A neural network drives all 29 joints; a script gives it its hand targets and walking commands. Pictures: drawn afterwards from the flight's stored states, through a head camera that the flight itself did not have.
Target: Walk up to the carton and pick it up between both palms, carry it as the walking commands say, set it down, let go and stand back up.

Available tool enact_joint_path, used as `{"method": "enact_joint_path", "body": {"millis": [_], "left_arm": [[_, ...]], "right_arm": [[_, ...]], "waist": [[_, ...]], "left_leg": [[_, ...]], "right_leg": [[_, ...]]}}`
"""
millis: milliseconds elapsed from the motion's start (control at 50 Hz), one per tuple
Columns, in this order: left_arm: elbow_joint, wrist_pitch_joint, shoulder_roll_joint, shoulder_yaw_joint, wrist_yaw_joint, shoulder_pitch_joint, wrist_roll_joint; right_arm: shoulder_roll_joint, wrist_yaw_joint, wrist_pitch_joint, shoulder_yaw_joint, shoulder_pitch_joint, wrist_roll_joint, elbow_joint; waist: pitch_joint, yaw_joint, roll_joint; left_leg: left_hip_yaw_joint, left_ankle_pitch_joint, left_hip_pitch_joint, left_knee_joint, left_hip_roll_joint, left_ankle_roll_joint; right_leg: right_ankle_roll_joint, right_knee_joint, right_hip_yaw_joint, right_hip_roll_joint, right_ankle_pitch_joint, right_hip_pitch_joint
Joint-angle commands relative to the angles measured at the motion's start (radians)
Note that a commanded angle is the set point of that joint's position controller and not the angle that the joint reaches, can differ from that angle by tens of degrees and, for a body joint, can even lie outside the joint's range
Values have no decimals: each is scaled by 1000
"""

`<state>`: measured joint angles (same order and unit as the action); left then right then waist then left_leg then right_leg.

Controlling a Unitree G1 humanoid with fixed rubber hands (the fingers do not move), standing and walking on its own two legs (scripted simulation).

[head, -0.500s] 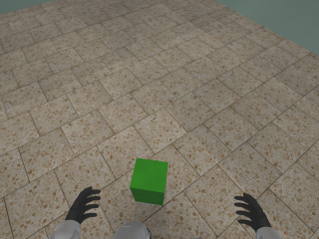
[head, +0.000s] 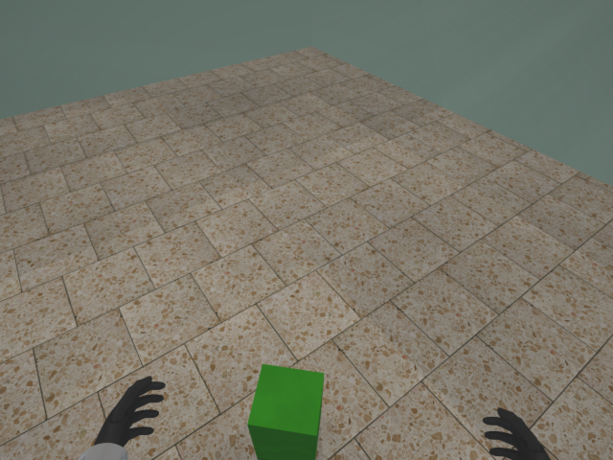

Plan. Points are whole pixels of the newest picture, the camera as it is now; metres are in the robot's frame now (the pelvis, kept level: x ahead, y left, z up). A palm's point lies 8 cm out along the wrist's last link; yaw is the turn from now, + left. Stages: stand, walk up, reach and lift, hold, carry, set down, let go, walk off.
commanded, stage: stand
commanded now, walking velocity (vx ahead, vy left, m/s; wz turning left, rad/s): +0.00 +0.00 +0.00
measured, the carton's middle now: (289, 418) +0.39 +0.08 -0.62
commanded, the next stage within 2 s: none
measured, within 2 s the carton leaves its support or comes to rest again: neither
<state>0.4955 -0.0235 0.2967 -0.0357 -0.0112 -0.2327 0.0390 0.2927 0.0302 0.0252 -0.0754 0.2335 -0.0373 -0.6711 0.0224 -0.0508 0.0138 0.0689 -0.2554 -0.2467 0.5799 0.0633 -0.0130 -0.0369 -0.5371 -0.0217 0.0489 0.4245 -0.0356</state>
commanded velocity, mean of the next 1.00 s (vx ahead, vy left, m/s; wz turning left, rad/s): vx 0.00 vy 0.00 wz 0.00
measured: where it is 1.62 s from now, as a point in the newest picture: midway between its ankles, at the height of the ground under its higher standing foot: outside the picture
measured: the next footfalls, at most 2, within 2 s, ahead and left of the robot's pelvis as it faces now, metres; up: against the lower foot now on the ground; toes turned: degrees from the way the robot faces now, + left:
none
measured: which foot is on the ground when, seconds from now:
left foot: down 0.00-1.00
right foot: down 0.00-1.00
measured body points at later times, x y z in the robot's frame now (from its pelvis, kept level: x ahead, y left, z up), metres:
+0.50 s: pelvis -0.01 +0.01 +0.00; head -0.06 +0.02 +0.45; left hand +0.12 +0.29 -0.08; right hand +0.14 -0.27 -0.08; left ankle +0.04 +0.11 -0.73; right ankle -0.08 -0.09 -0.73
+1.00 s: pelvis -0.02 +0.02 +0.00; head -0.07 +0.03 +0.45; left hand +0.09 +0.30 -0.09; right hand +0.12 -0.26 -0.08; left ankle +0.04 +0.11 -0.73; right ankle -0.08 -0.09 -0.73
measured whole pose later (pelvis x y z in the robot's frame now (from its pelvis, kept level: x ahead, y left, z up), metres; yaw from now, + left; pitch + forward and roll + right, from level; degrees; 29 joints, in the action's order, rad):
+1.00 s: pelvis -0.02 +0.02 +0.00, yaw +0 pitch -6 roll -1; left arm 0.64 0.03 0.30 -0.04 0.01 -0.31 0.03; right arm 0.29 0.03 0.00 -0.08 0.24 -0.04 -0.78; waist 0.03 -0.05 0.01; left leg 0.07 -0.23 -0.26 0.60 0.07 -0.04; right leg -0.03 -0.54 -0.02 0.05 0.40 -0.04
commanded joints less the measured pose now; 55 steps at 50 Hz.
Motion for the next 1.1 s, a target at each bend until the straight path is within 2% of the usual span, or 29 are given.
{"method": "enact_joint_path", "body": {"millis": [0, 40, 80, 140, 180, 220, 260, 300, 360, 380, 440, 460, 480, 540, 560, 620, 680, 720, 760, 780, 800, 840, 860, 880, 900, 920, 940, 1000, 1080], "left_arm": [[-3, 40, 211, -84, 41, -11, 1], [7, 49, 216, -78, 37, -21, 15], [7, 55, 221, -88, 41, 12, 22], [8, 64, 212, -78, 35, 56, 10], [36, 69, 212, -77, 35, -18, 8], [50, 73, 227, -76, 30, -27, 3], [53, 76, 222, -79, 38, -76, -11], [36, 74, 220, -80, 30, -15, -4], [70, 72, 214, -71, 35, -43, -4], [90, 70, 198, -73, 39, -114, -15], [70, 72, 234, -80, 36, -41, 0], [73, 71, 229, -81, 39, -31, 0], [71, 76, 219, -77, 36, -29, 3], [96, 87, 196, -61, 39, -70, -12], [99, 82, 217, -68, 34, -60, -1], [111, 83, 223, -75, 34, -55, -3], [116, 90, 215, -60, 43, -93, -9], [136, 82, 223, -69, 50, -90, -7], [111, 88, 220, -68, 54, -73, -4], [116, 85, 241, -70, 51, -80, -11], [127, 83, 251, -69, 56, -39, -4], [143, 78, 235, -69, 58, -81, -18], [149, 80, 231, -61, 55, -92, -14], [111, 80, 201, -58, 42, -31, -7], [139, 77, 224, -66, 40, -45, -10], [154, 83, 230, -70, 44, -56, -6], [166, 81, 221, -53, 47, -75, -5], [149, 87, 250, -61, 37, -26, 0], [168, 87, 213, -63, 24, -24, 5]], "right_arm": [[151, -15, -64, -38, -99, 12, 61], [171, -18, -61, -34, -49, 13, 51], [167, -15, -63, -39, -104, 14, 50], [176, -12, -63, -31, -85, 18, 32], [168, -18, -76, -31, -105, 19, 33], [176, -12, -72, -27, -86, 26, 38], [184, -20, -71, -27, -33, 32, 12], [172, -18, -80, -21, -60, 26, 17], [163, -16, -74, -20, -87, 28, 22], [172, -27, -74, -18, -68, 10, 5], [166, -26, -69, -17, -59, 26, -6], [189, -20, -73, -21, -118, 30, 16], [172, -18, -75, -22, -75, 36, 18], [210, -18, -71, -36, -60, 34, -9], [207, -23, -73, -41, -49, 22, -13], [196, -28, -79, -32, -28, 29, -19], [194, -22, -75, -27, -88, 33, -17], [211, -22, -67, -35, -87, 30, -27], [194, -30, -67, -26, -52, 47, -45], [178, -22, -70, -22, -105, 38, -15], [196, -22, -66, -25, -95, 44, -25], [183, -25, -64, -25, -87, 48, -29], [206, -21, -59, -29, -87, 45, -41], [198, -22, -60, -24, -73, 47, -39], [210, -20, -71, -24, -94, 30, -51], [205, -23, -63, -29, -86, 25, -47], [211, -23, -65, -29, -103, 23, -42], [195, -22, -72, -20, -87, 38, -51], [228, -22, -81, -32, -108, 15, -61]], "waist": [[116, 21, 69], [93, 48, 53], [66, 43, 7], [63, 63, 39], [99, 44, 1], [12, 39, 82], [54, 42, 14], [111, 38, 76], [-5, 50, 55], [95, 30, 44], [70, 57, -6], [-13, 47, 1], [8, 56, 85], [-27, 37, -50], [1, 55, 16], [26, 65, -38], [42, 38, 70], [64, 24, 3], [58, 30, 78], [27, 35, 74], [-10, 47, 55], [6, 29, 76], [17, 24, 10], [17, 55, 34], [-46, 27, 41], [-60, 55, -24], [-60, 31, 22], [-129, 69, -14], [-106, 43, -63]], "left_leg": [[71, 332, 41, -16, -92, -51], [76, 289, 74, -41, -91, -38], [91, 245, 45, -43, -88, -39], [72, 206, 64, -43, -93, -41], [128, 116, 64, -80, -119, -51], [88, 205, 4, -37, -92, -59], [92, 307, 47, -28, -103, -62], [114, 304, 83, -18, -106, -65], [101, 309, 21, -14, -105, -78], [112, 285, 86, -17, -113, -83], [124, 159, 60, -29, -90, -66], [132, 147, 8, -51, -101, -60], [125, 135, -1, -48, -98, -65], [172, 33, 1, -108, -104, -62], [159, -6, 13, -118, -116, -59], [179, 94, 60, -88, -127, -68], [159, 271, 45, -57, -131, -94], [115, 335, 65, -17, -102, -71], [122, 363, 62, -30, -118, -83], [123, 399, 56, -25, -110, -65], [81, 376, 20, -41, -100, -48], [118, 363, 30, -31, -92, -68], [92, 295, 52, -37, -91, -51], [126, 243, 74, -40, -91, -59], [154, 174, 43, -92, -118, -56], [137, 144, 33, -82, -98, -55], [153, 112, 43, -100, -105, -52], [171, 56, -3, -115, -129, -64], [214, -124, -45, -190, -119, -59]], "right_leg": [[58, 108, -126, -133, -442, -159], [20, 142, -119, -128, -339, -177], [33, 136, -109, -109, -294, -195], [13, 160, -135, -125, -212, -226], [-1, 131, -132, -102, -146, -218], [32, 165, -135, -147, -292, -216], [25, 116, -135, -145, -376, -208], [11, 108, -119, -122, -333, -192], [27, 125, -133, -141, -404, -229], [5, 112, -138, -115, -369, -181], [-1, 130, -158, -111, -206, -221], [-3, 148, -142, -111, -196, -255], [-4, 140, -147, -126, -208, -221], [-2, 145, -132, -109, -118, -247], [0, 154, -137, -105, -77, -235], [0, 109, -124, -106, -215, -204], [36, 108, -131, -134, -396, -180], [41, 124, -131, -137, -455, -152], [78, 116, -140, -163, -572, -133], [50, 117, -119, -139, -542, -166], [87, 127, -116, -160, -580, -153], [53, 114, -127, -154, -538, -133], [45, 139, -134, -150, -434, -175], [14, 146, -134, -119, -298, -211], [5, 132, -121, -123, -205, -233], [0, 154, -128, -125, -175, -267], [7, 155, -112, -111, -200, -253], [-9, 194, -148, -133, -96, -306], [-4, 150, -94, -80, -2, -240]]}}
